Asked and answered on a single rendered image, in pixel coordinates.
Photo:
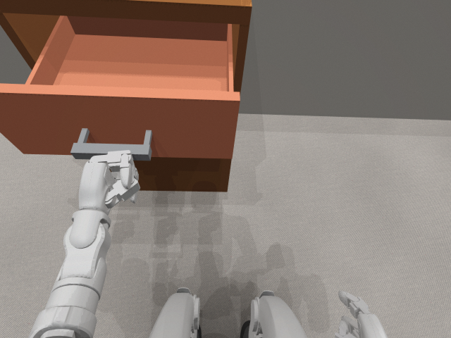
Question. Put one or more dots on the robot left thigh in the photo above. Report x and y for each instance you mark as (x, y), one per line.
(178, 318)

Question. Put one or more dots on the robot left forearm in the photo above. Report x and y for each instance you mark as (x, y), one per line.
(70, 310)

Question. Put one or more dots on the cabinet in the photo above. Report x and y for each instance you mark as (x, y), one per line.
(29, 23)

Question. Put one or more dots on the handle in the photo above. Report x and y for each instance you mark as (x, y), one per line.
(83, 150)

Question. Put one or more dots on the drawer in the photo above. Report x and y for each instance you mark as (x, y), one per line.
(120, 77)

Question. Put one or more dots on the left robot hand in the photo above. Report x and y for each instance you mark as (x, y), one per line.
(97, 180)

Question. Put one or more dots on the robot right shin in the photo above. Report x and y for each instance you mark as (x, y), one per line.
(251, 334)

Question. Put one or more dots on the right robot hand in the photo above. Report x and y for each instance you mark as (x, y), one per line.
(367, 325)

